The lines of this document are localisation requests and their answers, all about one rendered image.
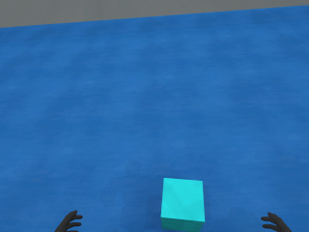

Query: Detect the right robot hand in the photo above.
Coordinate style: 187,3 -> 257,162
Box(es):
261,212 -> 292,232

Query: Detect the left robot hand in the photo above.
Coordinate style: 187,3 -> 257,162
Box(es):
54,210 -> 83,232

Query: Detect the carton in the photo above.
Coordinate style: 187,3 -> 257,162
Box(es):
160,178 -> 205,232

